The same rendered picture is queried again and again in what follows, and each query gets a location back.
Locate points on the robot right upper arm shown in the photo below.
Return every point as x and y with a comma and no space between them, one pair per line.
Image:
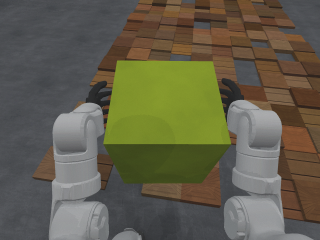
254,218

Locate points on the robot right forearm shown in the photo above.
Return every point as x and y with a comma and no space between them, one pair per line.
258,144

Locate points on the left robot foot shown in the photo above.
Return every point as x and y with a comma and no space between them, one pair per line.
142,234

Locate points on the right robot hand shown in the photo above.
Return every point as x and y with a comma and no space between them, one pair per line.
233,95

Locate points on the robot left upper arm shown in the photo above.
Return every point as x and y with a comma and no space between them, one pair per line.
88,220

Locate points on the left robot hand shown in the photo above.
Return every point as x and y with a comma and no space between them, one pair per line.
95,97

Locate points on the robot left shin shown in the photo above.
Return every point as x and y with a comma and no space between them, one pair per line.
130,229

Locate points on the carton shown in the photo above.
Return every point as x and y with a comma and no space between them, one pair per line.
166,122

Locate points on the robot left forearm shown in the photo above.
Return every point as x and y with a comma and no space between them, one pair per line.
75,151

